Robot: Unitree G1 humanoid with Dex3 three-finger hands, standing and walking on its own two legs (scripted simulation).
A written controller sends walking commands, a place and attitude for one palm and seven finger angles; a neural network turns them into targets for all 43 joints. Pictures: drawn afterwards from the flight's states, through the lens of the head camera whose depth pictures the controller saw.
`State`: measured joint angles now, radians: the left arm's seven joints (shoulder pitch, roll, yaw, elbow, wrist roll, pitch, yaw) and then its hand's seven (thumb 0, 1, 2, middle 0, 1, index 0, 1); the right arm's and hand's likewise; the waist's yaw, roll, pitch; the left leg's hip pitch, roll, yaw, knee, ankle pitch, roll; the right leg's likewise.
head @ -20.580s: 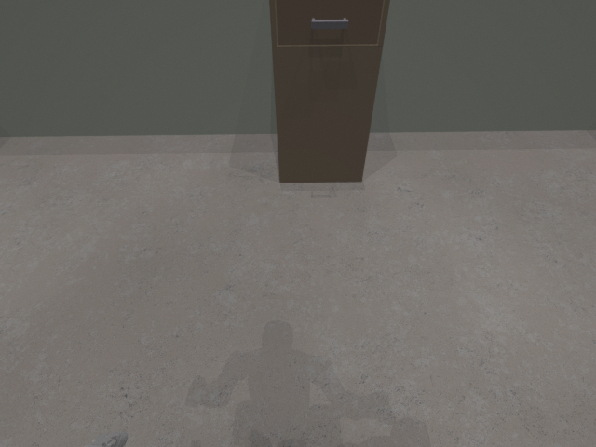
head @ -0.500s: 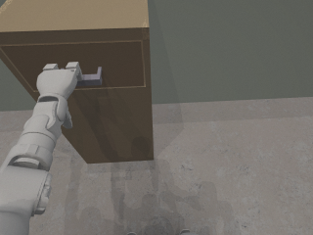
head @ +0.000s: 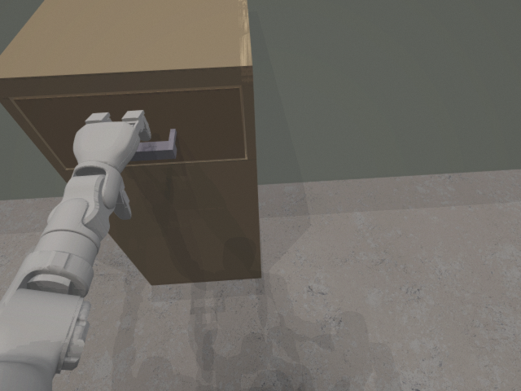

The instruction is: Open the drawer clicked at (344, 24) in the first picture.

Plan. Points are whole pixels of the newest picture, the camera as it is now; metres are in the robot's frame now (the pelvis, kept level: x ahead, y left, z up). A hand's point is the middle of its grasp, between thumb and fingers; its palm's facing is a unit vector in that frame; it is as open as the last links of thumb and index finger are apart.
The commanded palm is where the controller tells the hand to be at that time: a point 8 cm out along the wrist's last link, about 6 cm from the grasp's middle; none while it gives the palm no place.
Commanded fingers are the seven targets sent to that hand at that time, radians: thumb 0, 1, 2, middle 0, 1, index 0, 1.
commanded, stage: lift the fingers back up to retry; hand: left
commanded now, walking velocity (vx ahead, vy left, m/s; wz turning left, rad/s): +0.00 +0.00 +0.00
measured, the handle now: (141, 143) +0.55 +0.23 +0.05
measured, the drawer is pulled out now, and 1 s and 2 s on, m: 0.00 0.00 0.00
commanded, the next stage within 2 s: re-aim the fingers above the handle in 0.36 s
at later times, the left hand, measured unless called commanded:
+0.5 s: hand (113, 165) +0.44 +0.23 +0.10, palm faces -0.03 -0.01 -1.00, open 13.8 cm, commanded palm +0.43 +0.23 +0.17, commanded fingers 0.00 -0.50 0.30 -0.30 -1.20 -0.30 -1.20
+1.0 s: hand (120, 161) +0.45 +0.23 +0.10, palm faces -0.05 -0.02 -1.00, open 13.8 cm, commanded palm +0.43 +0.24 +0.16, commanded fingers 0.00 -0.50 0.30 -0.30 -1.20 -0.30 -1.20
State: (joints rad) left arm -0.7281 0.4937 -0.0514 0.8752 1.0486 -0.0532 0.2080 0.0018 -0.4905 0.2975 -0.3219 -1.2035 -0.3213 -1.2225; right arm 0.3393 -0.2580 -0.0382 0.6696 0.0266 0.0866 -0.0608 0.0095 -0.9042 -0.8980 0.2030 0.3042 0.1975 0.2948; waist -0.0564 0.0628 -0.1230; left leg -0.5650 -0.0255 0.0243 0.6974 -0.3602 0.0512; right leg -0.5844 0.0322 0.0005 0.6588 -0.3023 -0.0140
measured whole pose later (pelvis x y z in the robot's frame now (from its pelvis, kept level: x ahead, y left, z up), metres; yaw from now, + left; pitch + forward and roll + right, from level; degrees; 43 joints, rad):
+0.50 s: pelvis +0.02 -0.01 +0.01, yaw +1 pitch +10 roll -1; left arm -0.63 0.49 -0.10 0.67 1.00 -0.04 0.06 0.00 -0.49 0.30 -0.32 -1.20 -0.32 -1.20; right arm 0.25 -0.27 -0.04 0.63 0.04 0.12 -0.06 0.01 -0.90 -0.90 0.20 0.30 0.20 0.29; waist 0.00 0.06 -0.10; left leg -0.43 -0.03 0.00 0.60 -0.35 0.04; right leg -0.45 0.03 -0.02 0.58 -0.31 -0.02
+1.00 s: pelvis +0.01 -0.02 +0.01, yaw +0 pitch +11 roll +0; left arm -0.68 0.53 -0.03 0.78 1.01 -0.09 0.08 0.00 -0.49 0.30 -0.32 -1.20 -0.32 -1.20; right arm 0.30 -0.27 -0.04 0.67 0.04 0.12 -0.08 0.01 -0.90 -0.90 0.20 0.30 0.20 0.29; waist -0.04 0.06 -0.09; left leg -0.45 -0.02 0.01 0.61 -0.34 0.03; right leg -0.48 0.04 -0.01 0.59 -0.30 -0.04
